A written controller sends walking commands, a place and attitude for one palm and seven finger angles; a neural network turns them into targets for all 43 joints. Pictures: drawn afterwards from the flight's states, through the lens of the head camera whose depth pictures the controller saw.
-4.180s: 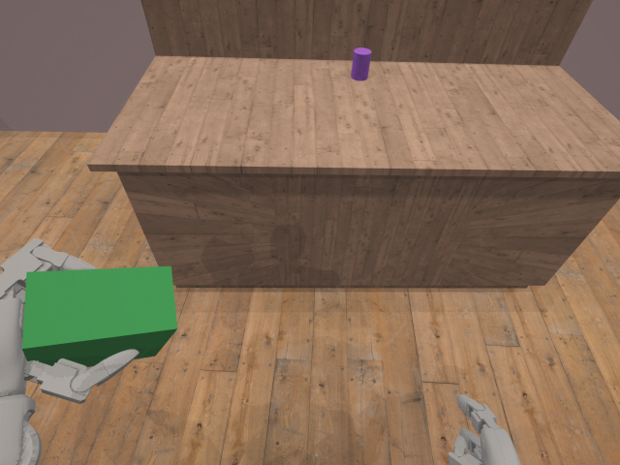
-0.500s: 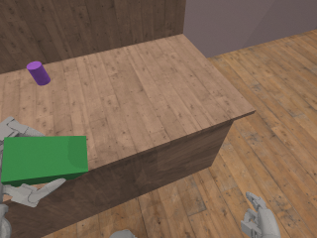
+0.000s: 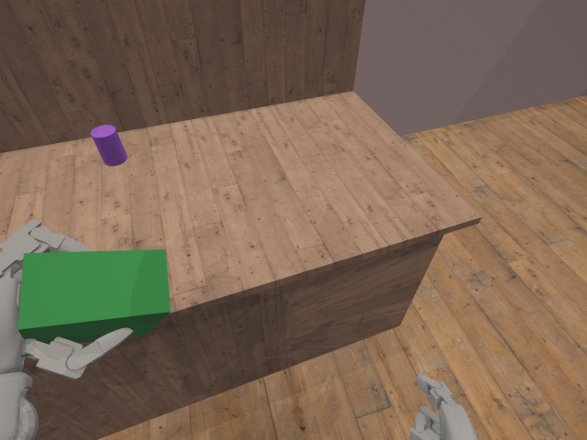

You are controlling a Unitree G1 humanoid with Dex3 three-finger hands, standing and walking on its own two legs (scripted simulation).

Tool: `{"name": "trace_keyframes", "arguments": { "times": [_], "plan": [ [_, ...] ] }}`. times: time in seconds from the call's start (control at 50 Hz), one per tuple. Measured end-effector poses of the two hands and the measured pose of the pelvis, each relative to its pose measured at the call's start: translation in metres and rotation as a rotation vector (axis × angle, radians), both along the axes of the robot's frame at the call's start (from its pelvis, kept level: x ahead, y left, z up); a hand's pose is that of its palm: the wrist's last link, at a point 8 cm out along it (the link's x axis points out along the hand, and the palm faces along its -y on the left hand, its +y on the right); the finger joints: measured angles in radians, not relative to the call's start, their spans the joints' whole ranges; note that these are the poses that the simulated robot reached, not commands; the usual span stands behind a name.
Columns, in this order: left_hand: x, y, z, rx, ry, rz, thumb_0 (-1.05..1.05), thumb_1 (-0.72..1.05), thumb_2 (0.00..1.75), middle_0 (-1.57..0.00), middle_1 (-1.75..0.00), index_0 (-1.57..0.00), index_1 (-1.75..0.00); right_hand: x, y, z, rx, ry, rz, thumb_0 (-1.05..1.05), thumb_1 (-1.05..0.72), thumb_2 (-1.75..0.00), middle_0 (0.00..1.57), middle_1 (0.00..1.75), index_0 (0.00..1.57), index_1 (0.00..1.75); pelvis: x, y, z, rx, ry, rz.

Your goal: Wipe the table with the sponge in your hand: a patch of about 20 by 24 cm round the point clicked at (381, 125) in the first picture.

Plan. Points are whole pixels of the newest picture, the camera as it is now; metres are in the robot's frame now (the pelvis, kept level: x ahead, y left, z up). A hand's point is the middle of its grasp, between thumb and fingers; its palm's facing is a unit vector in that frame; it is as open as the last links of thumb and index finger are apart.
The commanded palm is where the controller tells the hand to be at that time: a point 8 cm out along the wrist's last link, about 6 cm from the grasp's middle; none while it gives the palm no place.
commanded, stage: come to a stop and stand still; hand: left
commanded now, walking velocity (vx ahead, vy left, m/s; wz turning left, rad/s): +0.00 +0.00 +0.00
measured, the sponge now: (117, 298) +0.22 +0.21 +0.16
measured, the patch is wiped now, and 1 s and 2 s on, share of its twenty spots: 0.00 0.00 0.00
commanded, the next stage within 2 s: look again from close up in 0.28 s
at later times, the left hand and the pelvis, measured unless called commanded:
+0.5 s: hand (3, 262) +0.22 +0.31 +0.20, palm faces +0.52 -0.75 -0.42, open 10.4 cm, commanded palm +0.14 +0.29 +0.18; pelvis -0.02 +0.01 +0.00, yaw +1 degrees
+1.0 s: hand (11, 260) +0.24 +0.32 +0.17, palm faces +0.44 -0.83 -0.34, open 10.4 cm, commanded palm +0.19 +0.35 +0.18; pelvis +0.04 +0.07 +0.00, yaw +1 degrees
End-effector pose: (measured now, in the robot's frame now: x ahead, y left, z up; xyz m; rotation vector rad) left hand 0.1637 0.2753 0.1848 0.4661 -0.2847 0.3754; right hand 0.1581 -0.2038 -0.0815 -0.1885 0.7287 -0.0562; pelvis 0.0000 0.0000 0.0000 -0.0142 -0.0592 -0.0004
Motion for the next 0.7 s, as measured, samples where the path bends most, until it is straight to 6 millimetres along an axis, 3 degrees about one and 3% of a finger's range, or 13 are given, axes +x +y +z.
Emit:
{"name": "trace_keyframes", "arguments": {
  "times": [0.18, 0.34, 0.4, 0.44, 0.5, 0.54, 0.64, 0.7],
  "plan": [
    [0.004, 0.011, -0.014, -0.036, 0.047, 0.017, -0.01, -0.51, 0.99, -0.71, -1.34, -0.72, -1.34, -0.030, -0.027, 0.006, -0.078, 0.044, -0.075, 0.01, -0.91, -0.90, 0.20, 0.30, 0.20, 0.30, -0.008, 0.003, 0.004, -0.010, -0.001, 0.006],
    [-0.003, 0.007, -0.012, -0.004, 0.044, -0.017, -0.01, -0.51, 1.00, -0.71, -1.34, -0.72, -1.34, -0.031, -0.033, 0.010, -0.094, 0.027, -0.089, 0.01, -0.91, -0.90, 0.20, 0.30, 0.20, 0.30, -0.009, 0.004, 0.003, -0.010, -0.003, 0.005],
    [-0.002, 0.014, -0.005, 0.064, 0.043, -0.014, -0.01, -0.52, 1.00, -0.71, -1.34, -0.72, -1.34, -0.027, -0.029, 0.010, -0.098, 0.019, -0.062, 0.01, -0.91, -0.90, 0.20, 0.30, 0.20, 0.30, -0.010, 0.004, 0.003, -0.008, 0.007, 0.009],
    [0.007, 0.034, 0.014, 0.165, -0.046, -0.005, -0.01, -0.52, 1.00, -0.71, -1.34, -0.72, -1.34, -0.025, -0.023, 0.007, -0.107, 0.029, -0.012, 0.01, -0.91, -0.90, 0.20, 0.30, 0.20, 0.30, -0.015, 0.002, -0.001, -0.010, 0.004, 0.024],
    [0.015, 0.064, 0.025, 0.119, -0.129, 0.068, -0.01, -0.52, 1.00, -0.71, -1.35, -0.72, -1.34, -0.019, -0.014, 0.007, -0.079, 0.007, 0.001, 0.01, -0.91, -0.90, 0.20, 0.30, 0.20, 0.30, -0.017, 0.007, -0.002, -0.012, -0.003, 0.009],
    [0.017, 0.068, 0.020, 0.060, -0.119, 0.074, -0.01, -0.51, 1.00, -0.70, -1.35, -0.72, -1.35, -0.016, -0.007, 0.011, -0.052, -0.029, -0.012, 0.01, -0.91, -0.90, 0.20, 0.30, 0.20, 0.30, -0.014, 0.016, 0.000, -0.011, -0.001, -0.013],
    [0.019, 0.041, -0.015, -0.045, 0.012, -0.073, -0.01, -0.51, 1.00, -0.70, -1.35, -0.72, -1.35, -0.012, 0.015, 0.022, -0.035, -0.078, -0.026, 0.01, -0.91, -0.90, 0.20, 0.30, 0.20, 0.30, -0.005, 0.038, 0.004, -0.012, 0.007, -0.037],
    [0.023, 0.041, -0.028, -0.044, 0.046, -0.126, -0.01, -0.51, 1.00, -0.70, -1.35, -0.72, -1.35, -0.008, 0.028, 0.025, -0.050, -0.078, -0.011, 0.01, -0.91, -0.90, 0.20, 0.30, 0.20, 0.30, -0.002, 0.045, 0.003, -0.009, 0.001, -0.031]
  ]
}}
